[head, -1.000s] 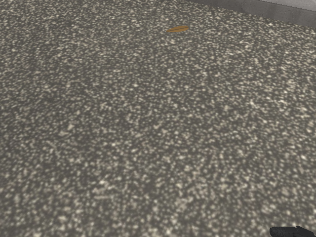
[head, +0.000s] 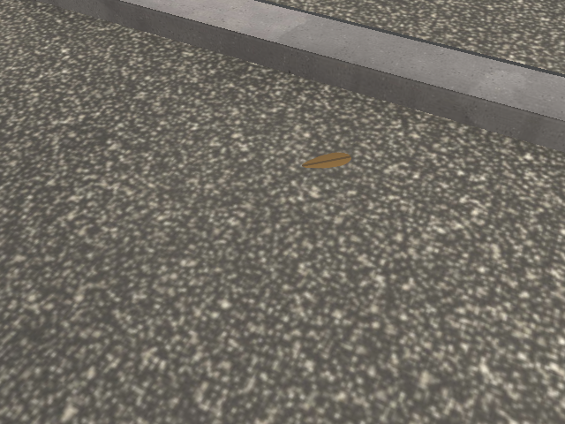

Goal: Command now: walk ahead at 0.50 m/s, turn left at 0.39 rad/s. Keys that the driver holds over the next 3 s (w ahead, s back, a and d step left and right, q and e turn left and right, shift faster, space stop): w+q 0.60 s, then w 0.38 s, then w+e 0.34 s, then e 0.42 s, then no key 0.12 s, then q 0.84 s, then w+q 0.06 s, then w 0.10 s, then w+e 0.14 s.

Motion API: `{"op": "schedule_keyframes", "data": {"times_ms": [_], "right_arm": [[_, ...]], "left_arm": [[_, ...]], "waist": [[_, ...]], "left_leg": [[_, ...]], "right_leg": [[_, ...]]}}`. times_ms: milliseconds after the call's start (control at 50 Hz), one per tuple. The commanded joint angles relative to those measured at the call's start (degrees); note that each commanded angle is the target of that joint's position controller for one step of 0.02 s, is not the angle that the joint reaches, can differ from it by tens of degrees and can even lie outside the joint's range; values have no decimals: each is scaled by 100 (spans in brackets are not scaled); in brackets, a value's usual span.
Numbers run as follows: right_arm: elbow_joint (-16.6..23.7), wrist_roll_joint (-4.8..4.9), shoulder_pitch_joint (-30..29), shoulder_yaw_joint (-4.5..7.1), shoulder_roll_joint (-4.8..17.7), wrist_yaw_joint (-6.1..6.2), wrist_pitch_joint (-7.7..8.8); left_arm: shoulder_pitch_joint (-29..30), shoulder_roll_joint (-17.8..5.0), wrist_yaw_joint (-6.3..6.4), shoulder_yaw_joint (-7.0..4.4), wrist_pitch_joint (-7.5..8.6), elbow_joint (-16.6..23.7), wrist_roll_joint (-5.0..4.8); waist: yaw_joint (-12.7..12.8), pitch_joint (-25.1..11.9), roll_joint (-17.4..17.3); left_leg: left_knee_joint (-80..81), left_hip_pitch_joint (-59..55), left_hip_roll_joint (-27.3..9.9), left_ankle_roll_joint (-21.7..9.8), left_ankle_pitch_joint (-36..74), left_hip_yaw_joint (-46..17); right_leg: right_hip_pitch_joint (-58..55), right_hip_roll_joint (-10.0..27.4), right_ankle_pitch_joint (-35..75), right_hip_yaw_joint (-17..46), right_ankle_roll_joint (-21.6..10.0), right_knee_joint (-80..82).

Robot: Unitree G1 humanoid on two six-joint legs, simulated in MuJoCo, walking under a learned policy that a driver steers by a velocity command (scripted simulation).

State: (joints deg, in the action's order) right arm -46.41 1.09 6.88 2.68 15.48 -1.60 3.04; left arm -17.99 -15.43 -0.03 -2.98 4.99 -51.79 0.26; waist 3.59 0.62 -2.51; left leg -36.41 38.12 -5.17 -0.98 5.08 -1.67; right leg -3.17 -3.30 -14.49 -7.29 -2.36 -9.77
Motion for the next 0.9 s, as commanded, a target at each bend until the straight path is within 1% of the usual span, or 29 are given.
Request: {"op": "schedule_keyframes", "data": {"times_ms": [20,40,80,100,120,140,160,180,200,220,240,260,300,360,440,500,560,580,600,620,640,660,680,700,720,760,800,840,900], "right_arm": [[657,8,-791,36,304,-117,88],[720,4,-806,47,334,-159,88],[771,-13,-525,137,508,-207,71],[690,-16,-23,238,671,-206,50],[472,0,867,409,951,-160,39],[315,2,1782,590,1477,-43,-13],[350,66,1657,609,1783,-43,17],[429,40,1804,466,1265,-35,44],[444,-9,1570,412,1068,-15,79],[524,-16,1215,389,1001,-6,100],[617,-43,879,347,855,3,101],[715,-109,697,300,742,23,104],[771,-74,614,305,766,67,102],[733,-35,837,376,1004,186,97],[646,5,1176,401,1043,253,19],[543,49,1416,398,992,265,-28],[555,21,1388,411,976,305,-83],[590,14,1300,396,921,304,-101],[651,-10,1255,323,727,286,-95],[745,-114,1325,191,401,269,-78],[854,65,2267,89,62,252,-4],[638,135,2261,166,642,274,16],[692,99,1573,244,941,268,5],[783,26,1155,243,905,281,-1],[874,-49,874,250,837,269,23],[896,-12,924,227,617,207,28],[932,-29,871,171,424,178,15],[1063,-82,523,103,319,160,34],[1162,-60,4,36,236,99,91]], "left_arm": [[-135,-949,54,-234,-51,108,-53],[-108,-987,71,-251,-101,98,-67],[49,-1151,134,-302,-194,157,-85],[112,-1206,175,-319,-254,190,-76],[181,-1171,217,-296,-304,243,-74],[69,-985,243,-202,-258,400,39],[-513,-159,91,62,-61,579,154],[110,-698,-14,-42,174,598,-58],[630,-901,-67,-98,310,797,-241],[800,-834,-39,-80,375,838,-195],[847,-859,-2,-125,371,819,-62],[757,-875,4,-158,306,821,-9],[616,-747,16,-162,169,838,40],[1114,-567,48,-110,81,1039,80],[1907,-400,-22,-39,135,1286,13],[2172,-565,-75,-83,180,1440,-60],[1954,-796,-121,-171,264,1424,-75],[1592,-857,-110,-217,295,1328,-67],[1003,-1026,-77,-303,325,1203,-4],[104,-1330,-38,-375,328,1108,76],[-385,-1775,-70,-494,240,841,107],[-322,-1209,-114,-384,224,873,-63],[-54,-828,-103,-280,198,934,-71],[250,-746,-108,-227,159,970,2],[428,-644,-112,-189,132,936,33],[489,-523,-104,-133,150,866,63],[403,-628,-107,-158,177,765,-22],[339,-838,-87,-213,169,690,-66],[214,-983,-62,-240,105,592,-105]], "waist": [[101,449,451],[57,431,489],[-185,125,683],[-474,-206,758],[-940,-671,621],[-1232,-1323,-139],[-580,-1857,-1341],[-1015,-2042,-671],[-1042,-1273,-430],[-828,-820,130],[-616,-501,287],[-416,-430,155],[-254,-318,64],[-366,-77,32],[-708,-29,-149],[-778,-20,-228],[-588,-68,-416],[-380,-179,-475],[-89,-602,-392],[240,-1439,212],[-185,-2006,2236],[-26,-1659,1652],[144,-891,1054],[67,-486,649],[-16,-155,595],[-237,-88,829],[-287,-79,836],[-232,-11,728],[-72,57,683]], "left_leg": [[292,253,58,-163,-248,104],[331,226,115,-239,-529,199],[287,-372,433,-431,-1164,562],[284,-1048,656,-555,-1369,725],[584,-2310,880,-754,-1120,726],[627,-4144,-15,-1159,-993,-737],[1266,-5993,-1268,-2222,-2115,-3901],[1808,-6154,-1309,-2098,-2533,-4293],[1909,-5566,-1139,-1857,-2114,-3477],[1963,-4731,-917,-1709,-1540,-2870],[2065,-3978,-743,-1640,-927,-2431],[2195,-3495,-604,-1628,-499,-2199],[2379,-2974,-474,-1665,-137,-1899],[2489,-2490,-233,-1550,73,-1450],[2346,-2203,93,-1159,-573,-1226],[2022,-2606,-84,-1072,-955,-1658],[1461,-3101,-292,-969,-860,-2157],[1177,-3089,-206,-886,-670,-2185],[458,-2890,89,-715,-447,-1995],[-1096,-2232,455,-500,-1266,-1458],[-2923,-151,1224,-100,-3844,-787],[-3632,542,771,-45,-3805,-992],[-3758,693,594,-31,-3258,-920],[-3633,530,413,-19,-2877,-711],[-3316,438,284,-22,-2629,-678],[-2821,-9,97,-46,-2423,-560],[-2313,-41,13,2,-2349,-370],[-1637,17,-77,70,-1924,-239],[-565,-278,-27,98,-976,-59]], "right_leg": [[-183,1843,2263,236,-667,96],[-371,1902,2726,176,-614,-108],[-560,1908,4660,-10,-473,-868],[-512,1843,5512,-124,-379,-1632],[-44,1608,5540,-297,-197,-2831],[1430,1322,3696,-345,29,-4676],[3981,21,-1657,322,341,-6454],[4619,202,-1819,1322,201,-6910],[4960,459,-1287,1296,74,-6772],[4774,699,-824,1248,41,-6320],[4442,846,-581,1220,103,-5847],[4047,948,-433,1268,154,-5635],[3812,974,-337,1187,344,-5145],[3838,845,538,1029,610,-4047],[3191,459,2013,949,643,-2433],[3082,372,1975,1137,561,-1959],[2830,370,1274,1233,347,-1728],[2355,345,1191,1134,222,-1547],[1368,534,1180,1208,13,-1486],[-94,1479,880,2098,-338,-1627],[-1790,2673,-277,4885,-1374,-1089],[-1609,2682,-1638,5406,-1330,-762],[-909,2374,-1546,4449,-1059,-679],[-207,2117,-830,3720,-914,-615],[342,1912,-156,3243,-910,-502],[835,1639,574,2630,-879,-275],[953,1636,1022,2314,-1015,-84],[995,1672,1337,2063,-1098,88],[1072,1495,1552,1537,-964,177]]}}
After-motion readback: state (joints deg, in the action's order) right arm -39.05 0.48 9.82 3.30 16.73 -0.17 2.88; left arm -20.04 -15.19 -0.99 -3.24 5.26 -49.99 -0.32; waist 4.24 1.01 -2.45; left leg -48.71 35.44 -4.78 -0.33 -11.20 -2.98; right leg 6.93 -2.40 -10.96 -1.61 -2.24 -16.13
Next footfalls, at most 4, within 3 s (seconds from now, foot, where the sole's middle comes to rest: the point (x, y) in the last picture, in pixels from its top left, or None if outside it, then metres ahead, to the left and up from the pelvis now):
0.12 left None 0.25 0.13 -0.78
0.62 right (319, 390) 0.57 -0.01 -0.78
1.10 left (184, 334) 0.70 0.34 -0.78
1.58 right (256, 241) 1.01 0.18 -0.78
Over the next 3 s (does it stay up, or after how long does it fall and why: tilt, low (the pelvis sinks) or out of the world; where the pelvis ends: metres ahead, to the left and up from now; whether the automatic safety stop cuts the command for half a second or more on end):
stays up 0.96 0.36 0.00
